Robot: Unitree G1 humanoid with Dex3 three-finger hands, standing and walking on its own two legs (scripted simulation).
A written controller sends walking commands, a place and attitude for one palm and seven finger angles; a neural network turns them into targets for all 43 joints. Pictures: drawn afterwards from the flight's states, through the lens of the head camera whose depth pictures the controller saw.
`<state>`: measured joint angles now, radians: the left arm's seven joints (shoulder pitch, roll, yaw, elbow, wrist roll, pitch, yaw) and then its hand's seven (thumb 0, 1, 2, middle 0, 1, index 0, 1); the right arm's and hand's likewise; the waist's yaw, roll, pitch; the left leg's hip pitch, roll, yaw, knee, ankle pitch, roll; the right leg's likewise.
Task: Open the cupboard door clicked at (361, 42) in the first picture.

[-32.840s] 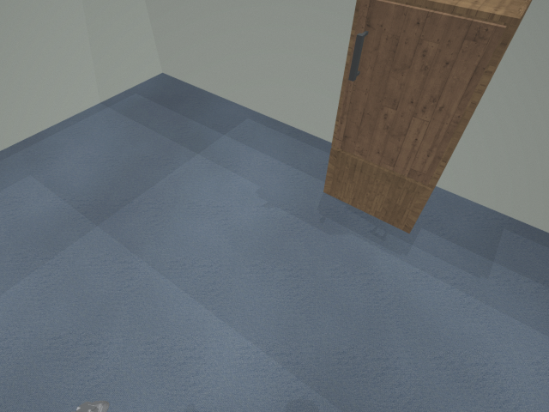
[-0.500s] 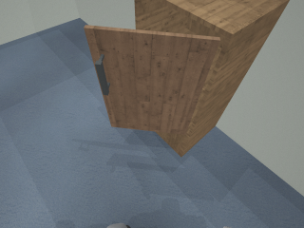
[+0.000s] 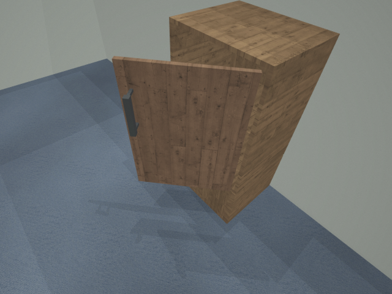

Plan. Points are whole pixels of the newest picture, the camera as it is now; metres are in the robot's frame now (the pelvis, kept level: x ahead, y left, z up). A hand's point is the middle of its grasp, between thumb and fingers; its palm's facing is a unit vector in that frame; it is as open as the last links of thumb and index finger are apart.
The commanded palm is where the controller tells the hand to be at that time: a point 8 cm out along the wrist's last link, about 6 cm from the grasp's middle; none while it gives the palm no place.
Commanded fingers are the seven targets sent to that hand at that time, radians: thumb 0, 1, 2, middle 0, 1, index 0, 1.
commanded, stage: come to a stop and stand still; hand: left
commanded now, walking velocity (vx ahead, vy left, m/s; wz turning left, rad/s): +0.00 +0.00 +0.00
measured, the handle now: (132, 113) +0.64 +0.24 -0.01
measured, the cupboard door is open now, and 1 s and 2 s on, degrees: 42 42 42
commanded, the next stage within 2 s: look again from close up in 0.82 s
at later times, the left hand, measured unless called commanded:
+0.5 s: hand out of the picture -0.04 +0.20 -0.17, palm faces +0.01 -0.98 -0.17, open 7.4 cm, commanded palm none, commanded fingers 0.00 0.90 0.90 -0.20 -0.30 -0.20 -0.30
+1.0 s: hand out of the picture -0.06 +0.20 -0.17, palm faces +0.02 -0.99 -0.16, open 7.4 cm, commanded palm none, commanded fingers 0.00 0.90 0.90 -0.20 -0.30 -0.20 -0.30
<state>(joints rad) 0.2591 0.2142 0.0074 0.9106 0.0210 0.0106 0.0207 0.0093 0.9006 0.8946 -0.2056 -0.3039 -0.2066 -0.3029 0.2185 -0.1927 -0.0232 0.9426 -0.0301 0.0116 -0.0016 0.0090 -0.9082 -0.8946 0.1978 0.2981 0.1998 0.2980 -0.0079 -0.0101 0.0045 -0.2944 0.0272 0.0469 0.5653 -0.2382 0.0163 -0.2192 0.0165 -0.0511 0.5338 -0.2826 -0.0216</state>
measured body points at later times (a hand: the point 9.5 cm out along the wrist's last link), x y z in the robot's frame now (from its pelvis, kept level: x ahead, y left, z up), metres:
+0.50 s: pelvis -0.02 +0.03 +0.01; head -0.02 +0.05 +0.46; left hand -0.04 +0.26 -0.16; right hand -0.03 -0.20 -0.14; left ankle +0.04 +0.11 -0.73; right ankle +0.01 -0.11 -0.73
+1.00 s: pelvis -0.02 +0.04 +0.01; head -0.03 +0.06 +0.46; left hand -0.05 +0.25 -0.16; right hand -0.02 -0.18 -0.15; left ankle +0.04 +0.11 -0.73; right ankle +0.01 -0.11 -0.73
